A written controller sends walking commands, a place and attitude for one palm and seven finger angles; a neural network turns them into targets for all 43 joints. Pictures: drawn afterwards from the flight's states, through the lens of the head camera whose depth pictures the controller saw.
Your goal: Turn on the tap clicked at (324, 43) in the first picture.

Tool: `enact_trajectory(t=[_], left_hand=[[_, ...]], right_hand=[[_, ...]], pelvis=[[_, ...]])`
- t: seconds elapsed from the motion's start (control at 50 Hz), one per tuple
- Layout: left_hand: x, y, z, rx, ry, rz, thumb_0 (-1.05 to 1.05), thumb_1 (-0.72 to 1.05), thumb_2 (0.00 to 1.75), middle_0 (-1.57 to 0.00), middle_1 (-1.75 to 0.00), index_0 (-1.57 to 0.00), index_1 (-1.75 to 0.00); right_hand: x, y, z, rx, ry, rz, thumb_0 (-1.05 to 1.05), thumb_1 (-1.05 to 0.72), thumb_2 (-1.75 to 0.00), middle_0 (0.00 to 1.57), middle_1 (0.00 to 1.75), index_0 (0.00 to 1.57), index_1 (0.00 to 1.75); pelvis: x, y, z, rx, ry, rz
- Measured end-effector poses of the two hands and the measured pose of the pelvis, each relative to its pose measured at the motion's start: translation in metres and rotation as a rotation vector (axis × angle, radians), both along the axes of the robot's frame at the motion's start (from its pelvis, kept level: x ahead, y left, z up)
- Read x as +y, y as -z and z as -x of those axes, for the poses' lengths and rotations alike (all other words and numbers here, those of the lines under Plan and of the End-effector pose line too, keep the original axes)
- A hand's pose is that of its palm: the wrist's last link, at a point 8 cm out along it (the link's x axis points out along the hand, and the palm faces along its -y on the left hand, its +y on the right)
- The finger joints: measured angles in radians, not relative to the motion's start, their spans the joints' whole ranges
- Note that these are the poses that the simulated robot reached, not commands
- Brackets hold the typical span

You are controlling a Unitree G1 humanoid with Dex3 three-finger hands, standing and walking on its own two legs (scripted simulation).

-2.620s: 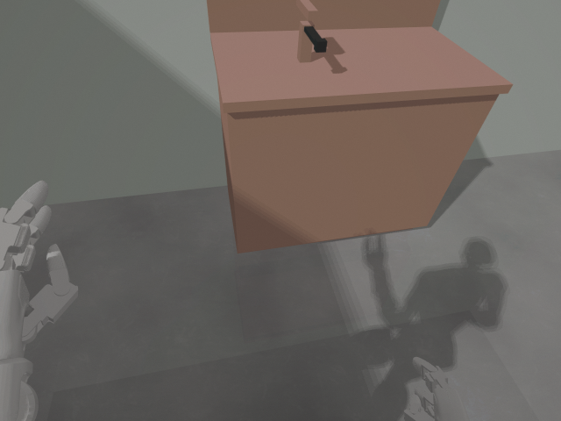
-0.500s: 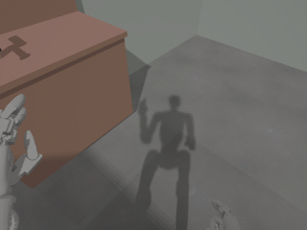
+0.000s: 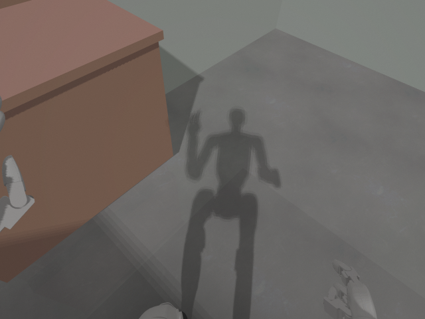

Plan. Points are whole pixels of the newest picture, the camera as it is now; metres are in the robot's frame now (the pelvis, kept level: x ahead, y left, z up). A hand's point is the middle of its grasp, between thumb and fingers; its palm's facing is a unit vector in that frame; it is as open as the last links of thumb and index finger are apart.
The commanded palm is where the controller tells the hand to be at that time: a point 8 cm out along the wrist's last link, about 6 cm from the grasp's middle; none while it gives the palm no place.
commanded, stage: turn to face it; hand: left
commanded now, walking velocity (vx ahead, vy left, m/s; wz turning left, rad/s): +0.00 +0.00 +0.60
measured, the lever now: out of the picture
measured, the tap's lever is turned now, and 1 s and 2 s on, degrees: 0 0 0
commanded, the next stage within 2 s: take the last steps up to it in 0.76 s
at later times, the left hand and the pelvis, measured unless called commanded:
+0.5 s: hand (65, 192) +0.24 +0.20 +0.19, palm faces +0.60 -0.68 -0.42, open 7.4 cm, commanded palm +0.16 +0.23 +0.20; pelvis +0.08 -0.08 +0.02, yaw +16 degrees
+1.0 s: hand out of the picture +0.14 +0.21 +0.22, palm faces +0.73 -0.58 -0.35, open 7.4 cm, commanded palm +0.07 +0.23 +0.20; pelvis +0.05 -0.09 +0.03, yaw +26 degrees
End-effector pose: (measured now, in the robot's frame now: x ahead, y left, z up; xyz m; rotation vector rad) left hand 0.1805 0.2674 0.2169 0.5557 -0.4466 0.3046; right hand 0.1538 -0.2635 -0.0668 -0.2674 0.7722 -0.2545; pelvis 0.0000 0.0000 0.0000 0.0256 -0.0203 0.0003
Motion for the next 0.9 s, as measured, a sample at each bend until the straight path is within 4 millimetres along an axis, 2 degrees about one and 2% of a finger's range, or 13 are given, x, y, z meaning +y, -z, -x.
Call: enact_trajectory(t=[0.06, 0.1, 0.18, 0.24, 0.32, 0.42, 0.52, 0.62, 0.68, 0.76, 0.82, 0.9], left_hand=[[0.009, -0.003, -0.024, -0.004, -0.013, 0.000, 0.01, 0.88, 0.90, -0.22, -0.31, -0.21, -0.30], [0.012, -0.007, -0.032, 0.006, -0.030, 0.000, 0.01, 0.88, 0.90, -0.22, -0.31, -0.21, -0.30], [0.007, -0.016, -0.027, 0.039, -0.058, 0.000, 0.01, 0.88, 0.90, -0.22, -0.31, -0.21, -0.30], [-0.001, -0.017, -0.016, 0.089, -0.109, 0.002, 0.01, 0.88, 0.90, -0.21, -0.31, -0.21, -0.30], [-0.009, -0.011, -0.005, 0.144, -0.230, 0.018, 0.01, 0.88, 0.90, -0.22, -0.31, -0.21, -0.30], [-0.028, 0.005, -0.005, 0.146, -0.357, 0.086, 0.01, 0.88, 0.90, -0.21, -0.31, -0.21, -0.30], [-0.044, 0.014, -0.010, 0.187, -0.373, 0.143, 0.01, 0.88, 0.90, -0.21, -0.31, -0.21, -0.30], [-0.049, 0.006, -0.001, 0.193, -0.367, 0.100, 0.01, 0.88, 0.90, -0.22, -0.31, -0.22, -0.30], [-0.045, -0.003, 0.013, 0.142, -0.379, 0.072, 0.01, 0.88, 0.90, -0.22, -0.31, -0.22, -0.30], [-0.034, -0.005, 0.038, 0.053, -0.406, 0.066, 0.01, 0.88, 0.90, -0.22, -0.31, -0.22, -0.30], [-0.024, 0.001, 0.054, 0.007, -0.427, 0.091, 0.01, 0.88, 0.90, -0.22, -0.31, -0.21, -0.30], [-0.021, 0.003, 0.074, 0.022, -0.465, 0.121, 0.01, 0.88, 0.90, -0.21, -0.31, -0.21, -0.30]], right_hand=[[0.026, -0.001, -0.026, -0.025, -0.037, -0.076, 0.01, -0.91, -0.90, 0.20, 0.30, 0.20, 0.30], [0.042, -0.003, -0.040, -0.027, -0.072, -0.122, 0.01, -0.91, -0.89, 0.20, 0.30, 0.20, 0.30], [0.064, -0.003, -0.060, -0.014, -0.148, -0.187, 0.01, -0.90, -0.89, 0.20, 0.30, 0.20, 0.30], [0.069, 0.001, -0.073, 0.013, -0.208, -0.210, 0.01, -0.90, -0.89, 0.20, 0.30, 0.20, 0.30], [0.060, 0.012, -0.092, 0.048, -0.283, -0.217, 0.01, -0.90, -0.89, 0.21, 0.30, 0.20, 0.30], [0.031, 0.027, -0.124, 0.057, -0.350, -0.188, 0.01, -0.90, -0.89, 0.21, 0.30, 0.20, 0.30], [0.000, 0.011, -0.151, 0.040, -0.355, -0.112, 0.02, -0.90, -0.89, 0.20, 0.30, 0.20, 0.30], [-0.013, -0.014, -0.172, -0.023, -0.351, -0.049, 0.01, -0.90, -0.89, 0.20, 0.30, 0.20, 0.30], [-0.011, -0.024, -0.178, -0.044, -0.378, -0.014, 0.01, -0.90, -0.89, 0.20, 0.30, 0.20, 0.30], [0.003, -0.025, -0.178, -0.059, -0.420, 0.015, 0.01, -0.90, -0.90, 0.20, 0.30, 0.20, 0.30], [0.021, -0.024, -0.167, -0.060, -0.436, -0.015, 0.01, -0.91, -0.90, 0.20, 0.30, 0.20, 0.30], [0.046, -0.023, -0.143, -0.024, -0.517, -0.090, 0.01, -0.90, -0.89, 0.20, 0.30, 0.20, 0.30]], pelvis=[[-0.002, -0.004, -0.014, -0.005, -0.031, 0.014], [-0.004, -0.009, -0.022, 0.003, -0.049, 0.029], [-0.011, -0.017, -0.040, 0.024, -0.084, 0.054], [-0.020, -0.020, -0.053, 0.034, -0.119, 0.066], [-0.040, -0.018, -0.068, 0.036, -0.165, 0.064], [-0.067, -0.011, -0.079, 0.019, -0.222, 0.040], [-0.081, -0.020, -0.085, 0.023, -0.282, -0.014], [-0.088, -0.026, -0.086, 0.041, -0.320, -0.024], [-0.088, -0.024, -0.083, 0.049, -0.341, -0.013], [-0.079, -0.014, -0.076, 0.040, -0.370, 0.016], [-0.077, -0.011, -0.069, 0.019, -0.384, 0.011], [-0.082, -0.020, -0.061, -0.002, -0.427, 0.050]])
